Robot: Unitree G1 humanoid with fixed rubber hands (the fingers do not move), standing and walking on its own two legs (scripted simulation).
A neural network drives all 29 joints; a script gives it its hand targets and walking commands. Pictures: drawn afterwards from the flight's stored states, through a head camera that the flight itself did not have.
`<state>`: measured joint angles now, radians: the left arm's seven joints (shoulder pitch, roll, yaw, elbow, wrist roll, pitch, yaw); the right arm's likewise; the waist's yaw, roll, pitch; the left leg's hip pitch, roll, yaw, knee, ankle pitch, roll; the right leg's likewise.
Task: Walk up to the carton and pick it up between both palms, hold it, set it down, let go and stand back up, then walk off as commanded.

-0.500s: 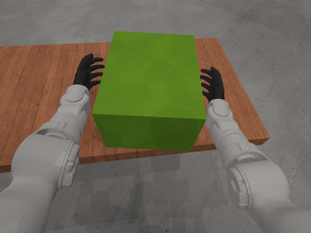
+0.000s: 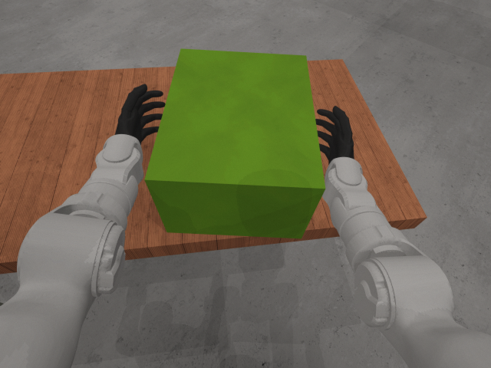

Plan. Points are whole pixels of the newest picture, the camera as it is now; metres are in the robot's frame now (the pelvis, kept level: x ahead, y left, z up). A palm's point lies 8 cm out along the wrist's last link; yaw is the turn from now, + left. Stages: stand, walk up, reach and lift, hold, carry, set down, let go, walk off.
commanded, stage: reach and lift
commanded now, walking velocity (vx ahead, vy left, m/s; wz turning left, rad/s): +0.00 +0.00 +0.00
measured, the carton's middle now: (239, 140) +0.53 +0.00 +0.03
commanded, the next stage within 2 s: none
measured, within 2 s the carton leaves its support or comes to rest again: leaves its support in 1.02 s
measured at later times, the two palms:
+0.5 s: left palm (123, 139) +0.47 +0.18 +0.10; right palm (333, 162) +0.44 -0.15 +0.08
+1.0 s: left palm (122, 148) +0.45 +0.18 +0.11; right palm (340, 171) +0.41 -0.16 +0.08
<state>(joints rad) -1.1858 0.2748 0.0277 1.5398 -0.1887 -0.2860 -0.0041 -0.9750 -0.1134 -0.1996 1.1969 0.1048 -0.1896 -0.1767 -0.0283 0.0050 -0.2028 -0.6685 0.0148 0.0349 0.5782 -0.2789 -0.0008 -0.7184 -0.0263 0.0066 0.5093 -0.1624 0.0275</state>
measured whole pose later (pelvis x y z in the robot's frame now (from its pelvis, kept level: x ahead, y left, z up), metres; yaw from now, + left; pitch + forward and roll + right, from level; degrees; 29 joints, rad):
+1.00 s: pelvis +0.01 +0.02 +0.02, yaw +0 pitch +12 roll -2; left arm -1.00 0.21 0.17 1.49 0.00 -0.34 0.01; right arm -0.81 0.00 -0.53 1.12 -0.26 -0.22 -0.10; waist -0.03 0.03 -0.14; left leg -0.42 0.02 0.04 0.48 -0.26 -0.01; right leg -0.42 -0.03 0.01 0.31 -0.10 0.05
